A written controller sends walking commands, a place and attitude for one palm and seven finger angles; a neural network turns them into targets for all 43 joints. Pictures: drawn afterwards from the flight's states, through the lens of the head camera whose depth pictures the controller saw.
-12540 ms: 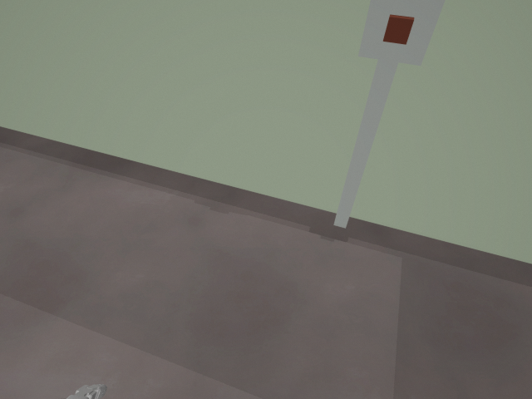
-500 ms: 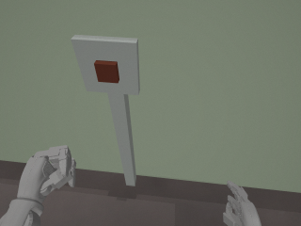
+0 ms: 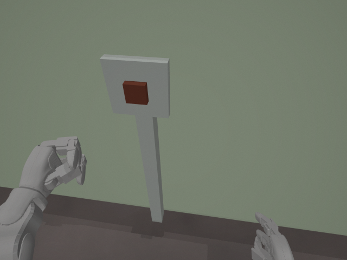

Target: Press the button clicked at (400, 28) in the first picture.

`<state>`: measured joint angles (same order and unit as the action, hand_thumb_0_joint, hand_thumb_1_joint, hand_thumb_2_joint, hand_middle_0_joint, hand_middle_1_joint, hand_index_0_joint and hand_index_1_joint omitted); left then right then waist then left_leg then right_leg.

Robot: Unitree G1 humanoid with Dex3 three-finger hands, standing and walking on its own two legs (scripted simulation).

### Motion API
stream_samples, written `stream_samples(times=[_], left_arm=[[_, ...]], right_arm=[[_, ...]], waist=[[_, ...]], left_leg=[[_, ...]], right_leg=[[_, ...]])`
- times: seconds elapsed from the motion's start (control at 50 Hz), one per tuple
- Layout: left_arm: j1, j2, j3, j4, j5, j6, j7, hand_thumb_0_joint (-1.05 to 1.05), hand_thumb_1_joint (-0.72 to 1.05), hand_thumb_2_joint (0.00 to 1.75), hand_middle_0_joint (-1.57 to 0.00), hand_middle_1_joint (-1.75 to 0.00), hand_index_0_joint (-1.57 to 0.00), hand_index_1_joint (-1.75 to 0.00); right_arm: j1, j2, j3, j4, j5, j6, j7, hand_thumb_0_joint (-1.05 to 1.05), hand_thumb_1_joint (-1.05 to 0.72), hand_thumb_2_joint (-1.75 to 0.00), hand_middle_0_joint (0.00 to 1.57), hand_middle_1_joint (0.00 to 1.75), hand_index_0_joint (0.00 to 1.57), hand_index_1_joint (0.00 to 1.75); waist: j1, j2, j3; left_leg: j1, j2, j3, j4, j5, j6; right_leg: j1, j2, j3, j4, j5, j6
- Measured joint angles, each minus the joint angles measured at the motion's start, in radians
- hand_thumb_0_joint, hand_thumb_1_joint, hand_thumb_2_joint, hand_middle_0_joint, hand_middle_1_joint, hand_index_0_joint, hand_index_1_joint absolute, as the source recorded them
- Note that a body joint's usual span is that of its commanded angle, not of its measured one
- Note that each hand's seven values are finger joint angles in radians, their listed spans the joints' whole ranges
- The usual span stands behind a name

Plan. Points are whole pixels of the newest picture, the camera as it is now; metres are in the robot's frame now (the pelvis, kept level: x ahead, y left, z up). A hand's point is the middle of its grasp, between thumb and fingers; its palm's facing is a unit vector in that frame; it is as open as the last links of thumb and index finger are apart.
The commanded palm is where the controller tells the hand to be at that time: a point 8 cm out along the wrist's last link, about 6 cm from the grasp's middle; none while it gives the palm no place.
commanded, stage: raise the hand and make a fist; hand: left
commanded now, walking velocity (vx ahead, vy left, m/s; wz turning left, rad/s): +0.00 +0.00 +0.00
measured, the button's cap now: (136, 92) +0.51 +0.16 +0.16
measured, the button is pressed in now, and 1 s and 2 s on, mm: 0 0 0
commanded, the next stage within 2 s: aim a knuckle at the button in 0.30 s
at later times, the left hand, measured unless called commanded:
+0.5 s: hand (94, 173) +0.23 +0.18 +0.15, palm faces +0.02 -1.00 -0.08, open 3.1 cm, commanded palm +0.21 +0.23 +0.15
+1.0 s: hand (117, 145) +0.32 +0.17 +0.13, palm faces -0.02 -1.00 -0.04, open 3.1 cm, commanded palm +0.30 +0.21 +0.14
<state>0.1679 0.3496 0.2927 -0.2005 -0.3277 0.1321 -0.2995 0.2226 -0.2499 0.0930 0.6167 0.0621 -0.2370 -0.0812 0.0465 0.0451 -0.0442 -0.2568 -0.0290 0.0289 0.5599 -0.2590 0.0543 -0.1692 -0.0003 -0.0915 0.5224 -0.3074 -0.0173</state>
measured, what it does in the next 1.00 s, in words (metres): stands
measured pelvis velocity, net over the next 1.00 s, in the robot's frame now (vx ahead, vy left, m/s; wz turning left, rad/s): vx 0.01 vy -0.03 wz -0.02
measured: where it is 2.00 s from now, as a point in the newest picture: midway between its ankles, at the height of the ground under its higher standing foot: outside the picture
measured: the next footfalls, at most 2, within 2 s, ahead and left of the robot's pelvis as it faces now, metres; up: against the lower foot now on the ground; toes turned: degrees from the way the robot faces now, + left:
none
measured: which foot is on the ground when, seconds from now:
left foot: down 0.00-1.00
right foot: down 0.00-1.00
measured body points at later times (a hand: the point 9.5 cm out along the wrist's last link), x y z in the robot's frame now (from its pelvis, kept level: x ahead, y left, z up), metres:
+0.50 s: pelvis +0.00 -0.03 +0.00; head -0.04 -0.05 +0.45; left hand +0.22 +0.24 +0.15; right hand +0.19 -0.25 -0.06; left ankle +0.03 +0.08 -0.73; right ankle -0.01 -0.11 -0.73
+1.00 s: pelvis +0.01 -0.03 +0.00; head -0.01 -0.05 +0.45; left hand +0.31 +0.22 +0.14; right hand +0.17 -0.27 -0.08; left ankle +0.03 +0.08 -0.73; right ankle -0.01 -0.11 -0.73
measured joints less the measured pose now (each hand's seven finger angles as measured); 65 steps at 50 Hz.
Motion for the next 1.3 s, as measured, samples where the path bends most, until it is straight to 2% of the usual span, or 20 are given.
stream_samples(times=[0.12,0.28,0.5,0.64,0.84,0.92,1.14,1.3], left_arm=[[0.032,-0.017,-0.006,-0.005,0.006,0.022,0.009,0.01,0.9,0.9,-1.3,-1.5,-1.3,-1.5],[0.045,-0.025,-0.014,-0.01,0.01,-0.026,0.024,0.01,0.9,0.9,-1.3,-1.5,-1.3,-1.5],[0.029,-0.024,-0.013,0.034,-0.002,-0.043,0.004,0.01,0.9,0.9,-1.31,-1.5,-1.3,-1.5],[-0.082,-0.018,-0.013,0.159,0.01,-0.065,0.007,0.01,0.89,0.9,-1.31,-1.5,-1.3,-1.5],[-0.207,-0.018,-0.019,0.303,0.026,-0.079,0.009,0.01,0.9,0.9,-1.31,-1.5,-1.3,-1.5],[-0.242,-0.021,-0.022,0.34,0.04,-0.085,0.026,0.01,0.9,0.9,-1.3,-1.5,-1.3,-1.5],[-0.343,-0.065,-0.097,0.414,0.079,-0.103,0.09,0.01,0.9,0.9,-1.3,-1.5,-1.3,-1.5],[-0.425,-0.085,-0.118,0.491,0.106,-0.126,0.138,0.01,0.9,0.9,-1.3,-1.5,-1.3,-1.5]], right_arm=[[0.0,-0.009,-0.012,-0.006,0.0,0.005,0.001,0.01,-0.9,-0.9,0.2,0.3,0.21,0.3],[0.001,-0.01,-0.017,0.006,-0.001,-0.01,-0.005,0.01,-0.9,-0.9,0.2,0.3,0.21,0.3],[-0.005,-0.009,-0.018,0.016,0.001,-0.023,-0.007,0.01,-0.9,-0.9,0.2,0.3,0.21,0.3],[-0.015,-0.016,-0.021,0.033,0.006,-0.018,-0.017,0.01,-0.9,-0.9,0.2,0.3,0.21,0.3],[-0.002,-0.023,-0.03,0.029,0.009,0.006,-0.013,0.01,-0.9,-0.9,0.2,0.3,0.21,0.3],[0.009,-0.024,-0.036,0.024,0.009,0.018,-0.01,0.01,-0.9,-0.9,0.2,0.3,0.21,0.3],[0.015,-0.013,-0.036,0.028,0.003,0.051,-0.002,0.01,-0.9,-0.9,0.2,0.3,0.21,0.3],[0.016,0.001,-0.033,0.028,-0.005,0.085,0.014,0.01,-0.9,-0.9,0.2,0.3,0.21,0.3]], waist=[[-0.007,-0.001,0.003],[-0.003,-0.001,0.009],[-0.003,0.015,0.0],[-0.005,0.013,0.013],[-0.028,0.002,0.007],[-0.034,-0.003,0.009],[-0.041,-0.007,0.013],[-0.05,-0.011,0.008]], left_leg=[[0.006,0.007,0.002,-0.009,0.006,-0.007],[0.014,0.017,-0.007,-0.008,0.006,-0.021],[0.01,0.029,-0.015,-0.004,0.004,-0.038],[-0.004,0.035,-0.02,0.007,0.002,-0.046],[-0.019,0.036,-0.003,0.002,-0.002,-0.045],[-0.022,0.034,0.004,-0.001,-0.005,-0.042],[-0.029,0.02,0.013,-0.011,-0.007,-0.028],[-0.033,0.016,0.022,-0.018,-0.008,-0.023]], right_leg=[[0.001,0.007,0.003,-0.004,0.004,-0.008],[0.011,0.018,-0.005,-0.003,0.001,-0.021],[0.006,0.03,-0.011,0.004,-0.006,-0.036],[-0.008,0.036,-0.016,0.016,-0.01,-0.044],[-0.034,0.036,0.001,0.025,-0.015,-0.043],[-0.041,0.033,0.008,0.025,-0.017,-0.04],[-0.053,0.019,0.017,0.023,-0.02,-0.027],[-0.061,0.015,0.027,0.02,-0.02,-0.022]])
